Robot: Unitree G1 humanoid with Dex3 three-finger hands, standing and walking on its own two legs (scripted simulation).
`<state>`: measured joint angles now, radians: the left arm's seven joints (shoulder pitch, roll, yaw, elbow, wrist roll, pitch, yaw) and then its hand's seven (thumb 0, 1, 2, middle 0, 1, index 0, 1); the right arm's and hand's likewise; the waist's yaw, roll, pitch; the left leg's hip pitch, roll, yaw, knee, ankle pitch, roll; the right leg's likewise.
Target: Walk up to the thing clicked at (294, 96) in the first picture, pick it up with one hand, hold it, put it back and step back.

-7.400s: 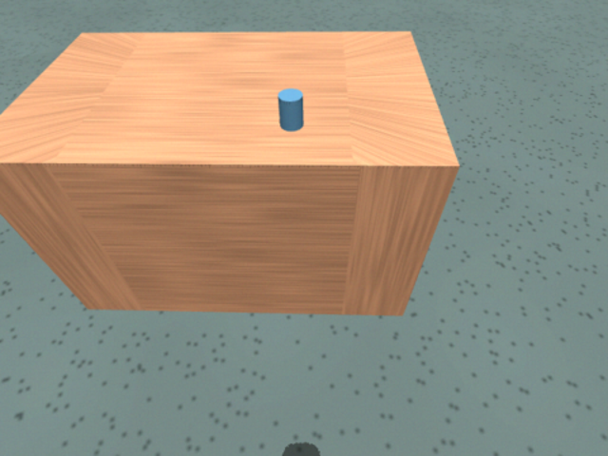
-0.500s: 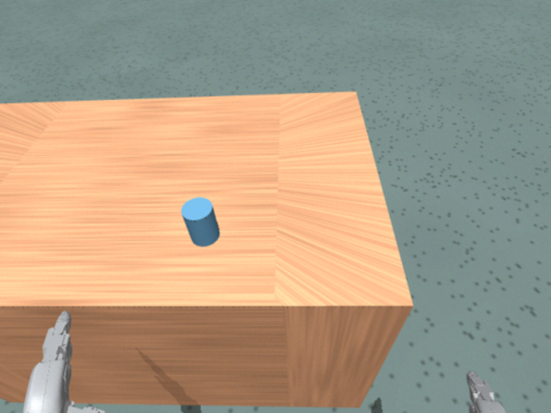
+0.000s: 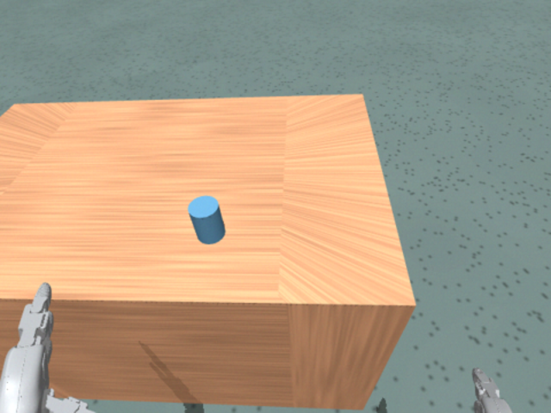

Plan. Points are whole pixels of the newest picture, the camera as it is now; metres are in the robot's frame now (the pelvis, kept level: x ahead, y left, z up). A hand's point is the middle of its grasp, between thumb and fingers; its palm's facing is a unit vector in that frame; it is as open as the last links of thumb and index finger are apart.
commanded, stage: rise first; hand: left
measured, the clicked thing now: (207, 220) +0.50 +0.19 -0.04
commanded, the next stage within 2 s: go down in 0.32 s
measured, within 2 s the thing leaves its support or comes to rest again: neither
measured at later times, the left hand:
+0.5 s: hand (69, 354) +0.19 +0.27 +0.08, palm faces +0.34 -0.84 -0.42, open 17.7 cm
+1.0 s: hand (70, 266) +0.30 +0.32 +0.09, palm faces +0.18 -0.97 -0.12, open 17.5 cm
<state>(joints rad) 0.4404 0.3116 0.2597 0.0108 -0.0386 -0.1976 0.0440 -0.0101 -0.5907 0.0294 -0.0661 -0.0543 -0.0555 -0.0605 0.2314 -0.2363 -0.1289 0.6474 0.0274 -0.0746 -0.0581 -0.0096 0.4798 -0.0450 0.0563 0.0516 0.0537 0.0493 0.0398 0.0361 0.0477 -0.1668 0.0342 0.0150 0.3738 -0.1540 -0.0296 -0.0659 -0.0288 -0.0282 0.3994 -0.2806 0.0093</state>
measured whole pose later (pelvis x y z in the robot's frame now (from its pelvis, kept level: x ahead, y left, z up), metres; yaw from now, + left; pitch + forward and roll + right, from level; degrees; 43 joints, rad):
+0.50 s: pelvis +0.00 +0.00 +0.00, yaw +0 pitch -3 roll +0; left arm 0.44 0.32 0.31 -0.06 -0.04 -0.26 0.03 -0.01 -0.60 0.06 -0.07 -0.06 -0.06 -0.07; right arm 0.23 -0.23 -0.14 0.66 0.02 -0.10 -0.05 -0.01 0.48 -0.06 0.06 0.05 0.05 0.05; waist 0.05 0.04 0.04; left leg -0.18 0.03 0.02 0.39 -0.16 -0.03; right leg -0.08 -0.03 -0.03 0.41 -0.29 0.01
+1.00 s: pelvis +0.00 +0.01 -0.01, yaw +0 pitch +1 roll +0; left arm -0.14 0.50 0.49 0.57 -0.25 -0.22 -0.39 -0.01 -0.55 0.07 -0.04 -0.07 -0.04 -0.07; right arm 0.19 -0.23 -0.05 0.69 0.04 -0.11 -0.09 -0.01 0.50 -0.05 0.06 0.05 0.05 0.05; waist -0.02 0.00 -0.02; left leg -0.30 0.03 0.01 0.48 -0.20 -0.02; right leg -0.19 -0.03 -0.03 0.48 -0.32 0.02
